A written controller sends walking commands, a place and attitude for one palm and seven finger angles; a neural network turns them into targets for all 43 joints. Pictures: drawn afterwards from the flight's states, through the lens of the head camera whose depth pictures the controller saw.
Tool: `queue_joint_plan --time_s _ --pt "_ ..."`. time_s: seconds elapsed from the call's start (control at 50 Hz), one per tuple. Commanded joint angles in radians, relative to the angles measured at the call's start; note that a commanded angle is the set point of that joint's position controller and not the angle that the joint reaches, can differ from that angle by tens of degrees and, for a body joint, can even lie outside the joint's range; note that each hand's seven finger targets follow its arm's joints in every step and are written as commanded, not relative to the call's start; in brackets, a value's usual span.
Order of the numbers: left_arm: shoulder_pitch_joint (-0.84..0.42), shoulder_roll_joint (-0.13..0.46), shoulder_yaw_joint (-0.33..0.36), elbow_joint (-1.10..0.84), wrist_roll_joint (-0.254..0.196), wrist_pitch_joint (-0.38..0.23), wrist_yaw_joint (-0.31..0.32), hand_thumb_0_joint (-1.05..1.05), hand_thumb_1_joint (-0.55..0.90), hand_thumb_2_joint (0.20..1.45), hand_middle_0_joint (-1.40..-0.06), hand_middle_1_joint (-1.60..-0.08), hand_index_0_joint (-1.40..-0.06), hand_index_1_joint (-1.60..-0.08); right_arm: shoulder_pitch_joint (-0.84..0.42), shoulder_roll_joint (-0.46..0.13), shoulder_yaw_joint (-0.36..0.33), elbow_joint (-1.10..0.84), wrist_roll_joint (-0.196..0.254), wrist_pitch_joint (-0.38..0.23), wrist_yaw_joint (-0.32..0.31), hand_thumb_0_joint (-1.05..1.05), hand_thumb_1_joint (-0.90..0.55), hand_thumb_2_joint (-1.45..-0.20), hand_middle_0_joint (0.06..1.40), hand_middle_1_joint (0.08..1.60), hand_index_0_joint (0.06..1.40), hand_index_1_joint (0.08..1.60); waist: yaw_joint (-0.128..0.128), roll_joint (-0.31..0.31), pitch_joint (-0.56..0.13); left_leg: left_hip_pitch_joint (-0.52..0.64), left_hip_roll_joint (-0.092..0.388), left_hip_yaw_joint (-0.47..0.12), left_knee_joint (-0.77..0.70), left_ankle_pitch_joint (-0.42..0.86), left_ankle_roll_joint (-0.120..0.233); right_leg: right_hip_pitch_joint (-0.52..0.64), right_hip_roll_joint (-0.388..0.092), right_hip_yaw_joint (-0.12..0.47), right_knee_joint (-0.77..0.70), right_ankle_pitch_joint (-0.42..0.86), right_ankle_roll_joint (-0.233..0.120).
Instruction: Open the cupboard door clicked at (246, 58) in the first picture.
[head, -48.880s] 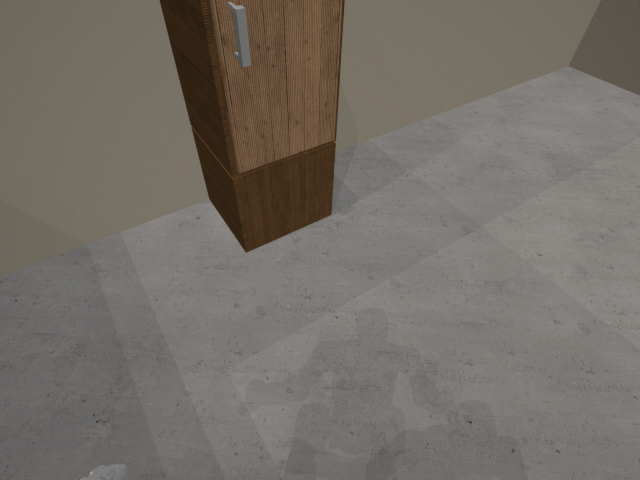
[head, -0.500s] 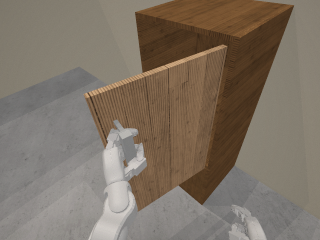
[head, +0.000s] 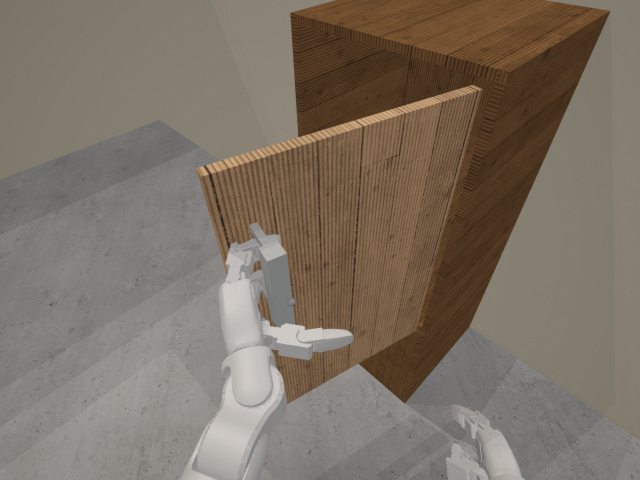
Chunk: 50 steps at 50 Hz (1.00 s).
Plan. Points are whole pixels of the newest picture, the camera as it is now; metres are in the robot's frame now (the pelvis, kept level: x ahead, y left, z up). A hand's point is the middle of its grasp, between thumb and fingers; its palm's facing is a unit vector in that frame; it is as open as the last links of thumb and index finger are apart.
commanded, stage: open thumb and fingers to let go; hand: left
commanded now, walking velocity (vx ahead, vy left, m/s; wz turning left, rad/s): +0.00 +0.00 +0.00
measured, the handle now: (270, 277) +0.33 +0.09 +0.11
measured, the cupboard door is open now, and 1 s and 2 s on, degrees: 75 78 78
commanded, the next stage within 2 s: slide the hand sideways off the handle in 0.18 s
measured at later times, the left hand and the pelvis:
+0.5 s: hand (292, 336) +0.25 +0.06 +0.11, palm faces -0.15 -0.99 -0.02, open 16.3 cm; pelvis -0.02 +0.02 +0.00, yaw +0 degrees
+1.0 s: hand (270, 350) +0.23 +0.08 +0.11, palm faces -0.10 -0.99 +0.00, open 16.1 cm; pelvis +0.00 +0.01 +0.00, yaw -2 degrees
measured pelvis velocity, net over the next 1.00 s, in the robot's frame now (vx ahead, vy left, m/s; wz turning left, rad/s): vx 0.00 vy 0.01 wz -0.04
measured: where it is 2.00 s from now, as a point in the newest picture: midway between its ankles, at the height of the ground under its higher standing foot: outside the picture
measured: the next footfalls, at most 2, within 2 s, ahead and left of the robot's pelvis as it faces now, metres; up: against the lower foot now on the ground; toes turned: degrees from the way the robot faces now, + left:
none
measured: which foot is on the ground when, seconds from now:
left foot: down 0.00-1.00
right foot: down 0.00-1.00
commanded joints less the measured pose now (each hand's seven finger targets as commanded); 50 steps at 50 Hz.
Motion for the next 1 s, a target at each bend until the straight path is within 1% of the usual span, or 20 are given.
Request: queue_joint_plan --time_s 0.0,0.14,0.22,0.26,0.28,0.3,0.32,0.34,0.38,0.42,0.44,0.48,0.52,0.58,0.7,0.72,0.8,0.82,0.88,0.98 --pt "-0.219 -0.163 -0.056 -0.234 0.022 -0.041 0.005 0.000 -0.500 0.300 -0.208 -0.650 -0.208 -0.650 -0.155 -0.080 -0.032 -0.170 0.002 -0.045 0.012 0.000 -0.900 -0.900 0.200 0.300 0.200 0.300 0.003 -0.091 -0.172 0.158 -0.003 -0.046 -0.044 0.194 0.018 -0.107 -0.014 0.054 -0.115 0.233 0.004" --pt "-0.256 -0.163 -0.035 -0.227 0.011 -0.017 0.030 0.000 -0.500 0.300 -0.150 -0.300 -0.150 -0.300 -0.192 -0.079 -0.026 -0.162 0.001 -0.038 0.019 0.000 -0.900 -0.900 0.200 0.300 0.200 0.300 0.009 -0.104 -0.146 0.136 -0.002 -0.049 -0.045 0.124 0.014 -0.141 -0.011 0.051 -0.129 0.116 0.003" --pt "-0.285 -0.170 -0.026 -0.206 0.013 -0.002 0.046 0.000 -0.500 0.300 -0.150 -0.300 -0.150 -0.300 -0.205 -0.075 -0.025 -0.157 -0.001 -0.034 0.023 0.000 -0.900 -0.900 0.200 0.300 0.200 0.300 0.014 -0.074 -0.143 0.133 -0.005 -0.047 -0.043 0.104 0.011 -0.151 -0.012 0.052 -0.132 0.086 -0.001" --pt "-0.301 -0.182 -0.035 -0.202 0.013 0.000 0.047 0.000 -0.500 0.300 -0.150 -0.300 -0.150 -0.300 -0.206 -0.075 -0.026 -0.156 0.000 -0.036 0.025 0.000 -0.900 -0.900 0.200 0.300 0.200 0.300 0.008 -0.096 -0.145 0.130 -0.005 -0.048 -0.041 0.098 0.011 -0.157 -0.012 0.054 -0.133 0.072 0.001" --pt "-0.280 -0.106 -0.255 -0.238 0.089 -0.055 -0.175 0.000 -0.500 0.300 -0.150 -0.300 -0.150 -0.300 -0.111 -0.115 -0.028 -0.163 0.000 -0.023 0.032 0.000 -0.900 -0.900 0.200 0.300 0.200 0.300 -0.095 -0.146 -0.074 0.164 -0.014 -0.060 -0.063 0.139 0.032 -0.180 -0.008 0.096 -0.123 0.176 0.010" --pt "-0.320 -0.016 -0.164 -0.288 0.040 -0.105 -0.297 0.000 -0.500 0.300 -0.150 -0.300 -0.150 -0.300 -0.098 -0.111 -0.038 -0.193 0.020 -0.020 0.021 0.000 -0.900 -0.900 0.200 0.300 0.200 0.300 -0.058 -0.087 -0.171 0.168 -0.013 -0.052 -0.058 0.164 0.034 -0.138 -0.010 0.090 -0.095 0.232 0.001" --pt "-0.319 0.019 -0.154 -0.291 0.014 -0.138 -0.384 0.000 -0.500 0.300 -0.150 -0.300 -0.150 -0.300 -0.103 -0.107 -0.026 -0.209 0.024 -0.025 0.007 0.000 -0.900 -0.900 0.200 0.300 0.200 0.300 -0.049 -0.045 -0.199 0.173 -0.017 -0.047 -0.054 0.171 0.035 -0.125 -0.011 0.094 -0.080 0.260 0.000" --pt "-0.349 0.036 -0.150 -0.292 -0.015 -0.161 -0.457 0.000 -0.500 0.300 -0.150 -0.300 -0.150 -0.300 -0.091 -0.107 -0.020 -0.217 0.031 -0.032 -0.004 0.000 -0.900 -0.900 0.200 0.300 0.200 0.300 -0.065 -0.048 -0.202 0.181 -0.016 -0.051 -0.053 0.159 0.037 -0.139 -0.011 0.087 -0.079 0.248 0.001" --pt "-0.315 0.025 -0.125 -0.284 -0.073 -0.177 -0.523 0.000 -0.500 0.300 -0.150 -0.300 -0.150 -0.300 -0.091 -0.102 -0.013 -0.248 0.045 -0.059 -0.017 0.000 -0.900 -0.900 0.200 0.300 0.200 0.300 -0.054 -0.039 -0.182 0.178 -0.010 -0.057 -0.066 0.098 0.034 -0.162 -0.004 0.068 -0.090 0.168 0.002" --pt "-0.276 -0.004 -0.091 -0.228 -0.132 -0.164 -0.519 0.000 -0.500 0.300 -0.150 -0.300 -0.150 -0.300 -0.101 -0.105 -0.004 -0.248 0.054 -0.082 -0.024 0.000 -0.900 -0.900 0.200 0.300 0.200 0.300 -0.052 -0.088 -0.110 0.138 -0.004 -0.074 -0.093 0.009 0.025 -0.188 0.004 0.050 -0.105 0.079 0.009" --pt "-0.274 0.004 -0.062 -0.231 -0.148 -0.157 -0.502 0.000 -0.500 0.300 -0.150 -0.300 -0.150 -0.300 -0.110 -0.109 -0.003 -0.252 0.055 -0.089 -0.026 0.000 -0.900 -0.900 0.200 0.300 0.200 0.300 -0.037 -0.096 -0.107 0.123 -0.005 -0.076 -0.106 -0.024 0.023 -0.186 0.005 0.050 -0.110 0.047 0.011" --pt "-0.262 0.021 -0.030 -0.250 -0.142 -0.149 -0.462 0.000 -0.500 0.300 -0.150 -0.300 -0.150 -0.300 -0.115 -0.110 -0.005 -0.253 0.053 -0.101 -0.023 0.000 -0.900 -0.900 0.200 0.300 0.200 0.300 -0.025 -0.114 -0.122 0.121 -0.004 -0.078 -0.118 -0.043 0.021 -0.177 0.006 0.047 -0.109 0.027 0.012" --pt "-0.215 0.023 -0.030 -0.273 -0.119 -0.147 -0.432 0.000 -0.500 0.300 -0.150 -0.300 -0.150 -0.300 -0.113 -0.106 -0.006 -0.260 0.050 -0.105 -0.012 0.000 -0.900 -0.900 0.200 0.300 0.200 0.300 -0.010 -0.077 -0.136 0.123 -0.005 -0.071 -0.122 -0.032 0.019 -0.164 0.003 0.049 -0.099 0.036 0.009" --pt "-0.203 0.053 -0.018 -0.264 -0.087 -0.143 -0.411 0.000 -0.500 0.300 -0.150 -0.300 -0.150 -0.300 -0.109 -0.110 -0.008 -0.259 0.045 -0.101 -0.007 0.000 -0.900 -0.900 0.200 0.300 0.200 0.300 -0.017 -0.117 -0.105 0.109 -0.004 -0.061 -0.114 -0.037 0.024 -0.173 0.002 0.061 -0.119 0.017 0.012" --pt "-0.130 0.128 0.059 -0.279 -0.093 -0.138 -0.431 0.000 -0.500 0.300 -0.150 -0.300 -0.150 -0.300 -0.120 -0.108 -0.001 -0.264 0.041 -0.092 -0.017 0.000 -0.900 -0.900 0.200 0.300 0.200 0.300 0.007 -0.098 -0.090 0.116 -0.008 -0.037 -0.116 -0.013 0.026 -0.144 -0.003 0.082 -0.163 0.011 0.010" --pt "-0.118 0.123 0.062 -0.297 -0.102 -0.135 -0.436 0.000 -0.500 0.300 -0.150 -0.300 -0.150 -0.300 -0.126 -0.106 0.002 -0.269 0.043 -0.091 -0.018 0.000 -0.900 -0.900 0.200 0.300 0.200 0.300 0.008 -0.072 -0.089 0.118 -0.009 -0.032 -0.121 -0.013 0.025 -0.142 -0.004 0.084 -0.165 0.010 0.010" --pt "0.016 0.178 0.140 -0.348 -0.125 -0.134 -0.451 0.000 -0.500 0.300 -0.150 -0.300 -0.150 -0.300 -0.116 -0.107 0.002 -0.275 0.041 -0.095 -0.020 0.000 -0.900 -0.900 0.200 0.300 0.200 0.300 0.023 -0.103 -0.104 0.125 -0.007 -0.019 -0.114 0.059 0.027 -0.101 -0.001 0.086 -0.176 0.083 0.013" --pt "0.021 0.164 0.129 -0.366 -0.132 -0.135 -0.458 0.000 -0.500 0.300 -0.150 -0.300 -0.150 -0.300 -0.121 -0.106 0.002 -0.280 0.042 -0.096 -0.020 0.000 -0.900 -0.900 0.200 0.300 0.200 0.300 0.014 -0.101 -0.088 0.124 -0.008 -0.015 -0.115 0.058 0.028 -0.110 -0.002 0.089 -0.178 0.086 0.017" --pt "0.075 0.200 0.174 -0.420 -0.139 -0.145 -0.470 0.000 -0.500 0.300 -0.150 -0.300 -0.150 -0.300 -0.111 -0.110 0.000 -0.284 0.039 -0.103 -0.022 0.000 -0.900 -0.900 0.200 0.300 0.200 0.300 0.015 -0.058 -0.095 0.131 -0.012 -0.008 -0.102 0.084 0.030 -0.107 -0.001 0.093 -0.171 0.129 0.018" --pt "0.181 0.214 0.191 -0.471 -0.153 -0.167 -0.507 0.000 -0.500 0.300 -0.150 -0.300 -0.150 -0.300 -0.083 -0.116 -0.008 -0.294 0.041 -0.123 -0.023 0.000 -0.900 -0.900 0.200 0.300 0.200 0.300 0.008 -0.062 -0.115 0.134 -0.013 -0.005 -0.081 0.136 0.032 -0.100 0.005 0.083 -0.136 0.226 0.022"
